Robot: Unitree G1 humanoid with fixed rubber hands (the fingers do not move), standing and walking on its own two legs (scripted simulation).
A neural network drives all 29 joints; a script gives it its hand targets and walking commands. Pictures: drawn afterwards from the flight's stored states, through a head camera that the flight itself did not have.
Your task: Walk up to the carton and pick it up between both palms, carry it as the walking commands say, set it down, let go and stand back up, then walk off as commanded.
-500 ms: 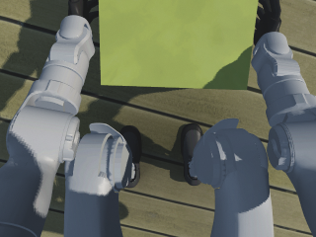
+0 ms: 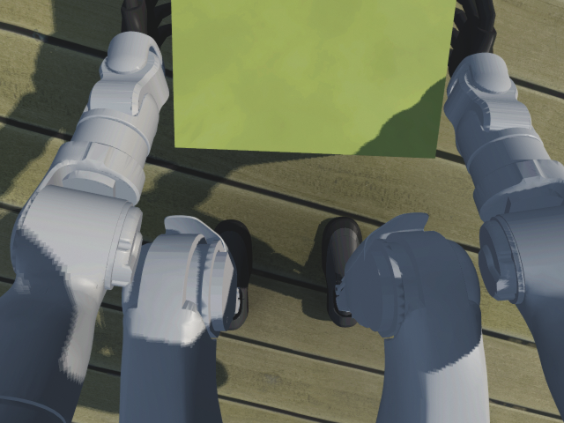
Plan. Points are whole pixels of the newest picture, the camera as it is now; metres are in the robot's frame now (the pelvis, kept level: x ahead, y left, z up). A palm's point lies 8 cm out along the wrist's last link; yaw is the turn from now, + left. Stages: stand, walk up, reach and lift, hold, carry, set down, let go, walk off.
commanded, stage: reach and lift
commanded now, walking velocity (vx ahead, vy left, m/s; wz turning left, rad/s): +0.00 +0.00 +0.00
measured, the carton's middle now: (305, 50) +0.52 -0.02 -0.25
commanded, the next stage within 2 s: none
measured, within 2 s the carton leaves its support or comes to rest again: leaves its support in 0.50 s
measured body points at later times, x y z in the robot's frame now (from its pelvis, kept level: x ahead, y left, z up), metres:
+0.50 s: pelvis -0.02 +0.00 +0.00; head +0.35 +0.00 +0.25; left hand +0.53 +0.18 -0.18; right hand +0.51 -0.20 -0.19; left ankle +0.12 +0.11 -0.32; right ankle +0.12 -0.10 -0.32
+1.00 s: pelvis -0.02 +0.00 +0.03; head +0.33 -0.02 +0.29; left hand +0.54 +0.16 -0.12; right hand +0.52 -0.21 -0.12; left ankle +0.12 +0.11 -0.32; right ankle +0.12 -0.10 -0.32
